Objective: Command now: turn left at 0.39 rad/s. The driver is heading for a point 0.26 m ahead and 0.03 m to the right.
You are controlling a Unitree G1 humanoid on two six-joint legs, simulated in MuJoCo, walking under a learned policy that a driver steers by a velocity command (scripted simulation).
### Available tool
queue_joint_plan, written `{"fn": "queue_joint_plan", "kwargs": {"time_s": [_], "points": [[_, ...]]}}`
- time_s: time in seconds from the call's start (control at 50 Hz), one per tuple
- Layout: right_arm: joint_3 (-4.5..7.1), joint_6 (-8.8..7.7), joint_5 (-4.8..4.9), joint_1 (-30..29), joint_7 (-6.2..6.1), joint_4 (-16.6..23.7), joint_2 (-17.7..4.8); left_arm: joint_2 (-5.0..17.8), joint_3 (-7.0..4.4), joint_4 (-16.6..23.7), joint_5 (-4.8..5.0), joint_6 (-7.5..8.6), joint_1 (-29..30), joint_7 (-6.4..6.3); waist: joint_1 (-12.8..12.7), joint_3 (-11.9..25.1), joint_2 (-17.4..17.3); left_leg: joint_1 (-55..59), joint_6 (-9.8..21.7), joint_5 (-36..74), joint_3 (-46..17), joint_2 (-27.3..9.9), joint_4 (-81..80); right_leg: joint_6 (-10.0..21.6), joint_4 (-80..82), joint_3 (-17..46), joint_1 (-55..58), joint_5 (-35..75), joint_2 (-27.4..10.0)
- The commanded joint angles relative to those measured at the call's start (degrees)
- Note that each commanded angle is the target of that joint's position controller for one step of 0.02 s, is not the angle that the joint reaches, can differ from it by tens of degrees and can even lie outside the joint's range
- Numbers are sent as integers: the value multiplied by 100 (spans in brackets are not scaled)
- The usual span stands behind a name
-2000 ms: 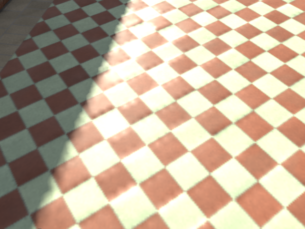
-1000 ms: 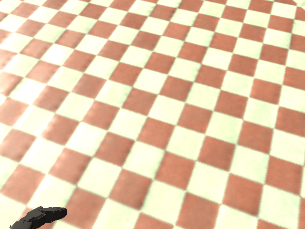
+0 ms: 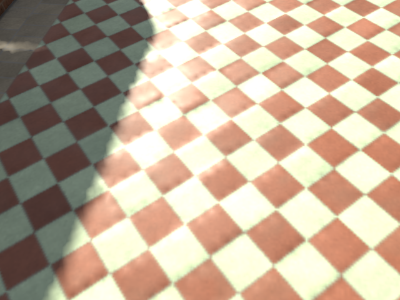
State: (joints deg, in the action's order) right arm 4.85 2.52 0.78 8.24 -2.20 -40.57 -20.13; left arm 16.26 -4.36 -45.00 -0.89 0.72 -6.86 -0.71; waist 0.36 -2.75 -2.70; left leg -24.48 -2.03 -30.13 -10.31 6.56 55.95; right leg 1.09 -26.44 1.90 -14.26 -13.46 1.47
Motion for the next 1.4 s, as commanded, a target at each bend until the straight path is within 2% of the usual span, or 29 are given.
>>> {"fn": "queue_joint_plan", "kwargs": {"time_s": [0.02,0.14,0.2,0.24,0.26,0.28,0.3,0.34,0.42,0.48,0.54,0.58,0.64,0.72,0.74,0.76,0.78,0.8,0.84,0.86,0.98,1.1,1.18,1.22,1.26,1.3,1.32,1.36,1.4], "points": [[241,35,-15,375,-52,147,-650,671,-85,394,96,71,406,-47,118,374,987,-665,-275,211,-22,-277,1253,1112,802,1354,679,2022,-1569],[-26,-28,-36,-41,3,316,-131,831,-62,146,76,-17,136,-88,-154,586,1290,246,-375,413,618,-640,-995,1172,744,786,975,2336,-1404],[-19,-42,-6,92,43,200,-234,1010,-83,22,137,-73,1,-42,-183,584,1321,937,-296,952,949,-600,-2214,1146,605,823,823,2457,-1425],[-6,-49,-42,412,76,11,-246,896,-20,-82,216,-72,-63,-23,23,512,1123,1740,-34,2150,1034,-540,-3717,854,406,716,508,2183,-1275],[19,-43,-82,400,52,48,-458,766,39,-160,168,-11,-284,6,-36,616,803,2356,154,2895,577,-880,-3809,480,295,629,111,1695,-1155],[78,-13,-141,478,-4,107,-861,513,134,-104,-49,70,-420,67,-244,933,-285,2862,500,4416,-310,-1753,-3492,70,-330,146,-295,583,-714],[-27,-45,-204,118,68,61,-557,328,177,-111,-27,77,-328,44,-344,833,-833,1876,1044,3787,-450,-2007,-3506,-215,25,-83,89,-478,-458],[-121,-167,-232,-95,168,53,-163,612,134,-188,-43,43,5,11,-175,529,-455,1593,771,2373,-106,-1416,-3611,-393,125,-124,359,239,-427],[-82,-291,-201,168,114,-169,-360,745,114,-373,100,-47,-50,-27,-77,162,-274,1626,432,2379,312,-1142,-3496,-297,81,11,51,694,-420],[41,-214,-137,304,-17,-196,-633,815,64,-299,170,-71,58,-42,12,148,-379,1786,763,2688,98,-1564,-3528,-300,-524,-69,-478,415,-281],[84,-173,-167,217,-101,-103,-613,733,15,-232,199,-158,-13,-17,71,194,-761,1755,1411,3365,-379,-2372,-3674,-313,-2004,-159,-1024,-1432,-273],[78,-218,-182,63,-117,-28,-551,733,-50,-179,258,-236,-47,23,32,139,-518,1787,1752,4182,-444,-2788,-3711,-323,-3152,48,-1517,-2268,-476],[135,-237,-76,-393,-95,25,-619,620,-22,-158,227,-302,-161,83,-106,269,-340,1718,1465,4418,291,-2493,-3532,-375,-2497,-146,-1100,-1578,-606],[168,-140,68,-459,-91,-57,-651,707,-86,-154,239,-308,-604,257,-310,635,-430,1612,1018,4082,962,-2203,-2700,-180,-624,-738,101,-56,-192],[139,-139,73,-95,-67,-198,-487,866,-162,-172,199,-297,-762,236,-300,662,54,1264,647,3172,1321,-1886,-1948,10,87,-434,639,690,-116],[42,-142,-197,112,-35,-112,-180,1611,-343,-20,197,-274,-813,125,-121,592,1727,-203,-8,526,1820,-1222,-311,587,557,1578,1445,2907,-1403],[-2,-158,-215,-506,-82,210,-87,1855,-311,116,-61,-140,-897,182,-354,877,1961,-935,-159,-1242,989,-443,896,1824,781,3262,1210,3591,-2434],[71,-150,-101,-553,-109,187,-357,1646,-260,198,-101,4,-782,228,-387,902,1128,-1092,-110,-1070,552,-609,1472,1985,872,3004,1231,2990,-2346],[158,-155,-61,-432,-159,3,-507,1360,-210,251,106,100,-292,150,-140,484,629,-1240,-19,-3,482,-862,1222,1344,816,2121,1066,1886,-1713],[186,-152,-90,-443,-190,-22,-563,1222,-164,276,194,83,-170,91,-102,418,695,-1196,-50,365,436,-925,998,1164,819,1961,1022,1841,-1566],[172,-219,-56,-363,-145,-62,-330,1141,-131,359,189,-13,-445,-71,-140,624,794,-1053,-311,1094,409,-682,484,1130,866,1813,1352,2158,-1257],[70,-254,-54,-201,-62,-299,-154,618,133,230,-22,-39,-142,-99,-176,511,960,-81,-452,1555,569,-1109,-870,1018,1058,1238,832,1452,-1063],[30,-331,5,-243,25,-356,-285,785,141,14,-93,-52,-78,-45,-318,212,957,508,-343,1355,757,-1112,-1707,1047,1140,1198,553,1139,-1120],[20,-368,1,-182,28,-386,-298,795,149,-72,-36,-63,-17,-16,-254,164,844,667,-258,1204,754,-1069,-2154,1067,953,1341,621,1507,-1174],[-25,-420,-67,120,41,-520,-217,713,180,-174,57,-63,19,8,10,211,604,1244,-133,2322,739,-1042,-3337,872,702,1251,618,1956,-1039],[32,-423,-140,301,10,-589,-660,641,183,-257,-56,49,-371,61,-215,524,-22,2090,77,4456,304,-1464,-3181,466,464,914,378,1609,-563],[69,-400,-69,268,38,-684,-739,674,151,-302,-32,70,-454,85,-319,604,-334,1991,255,4235,401,-1358,-2937,337,556,655,440,1409,-288],[-10,-381,-82,254,72,-739,-344,612,170,-323,39,41,-52,69,-64,667,-140,1895,221,3671,474,-1214,-3063,272,391,473,578,1313,-195],[-41,-401,-100,215,79,-824,-283,540,179,-381,52,-55,0,40,-58,589,-144,1857,189,3605,498,-1149,-3121,281,358,457,563,1464,-203]]}}
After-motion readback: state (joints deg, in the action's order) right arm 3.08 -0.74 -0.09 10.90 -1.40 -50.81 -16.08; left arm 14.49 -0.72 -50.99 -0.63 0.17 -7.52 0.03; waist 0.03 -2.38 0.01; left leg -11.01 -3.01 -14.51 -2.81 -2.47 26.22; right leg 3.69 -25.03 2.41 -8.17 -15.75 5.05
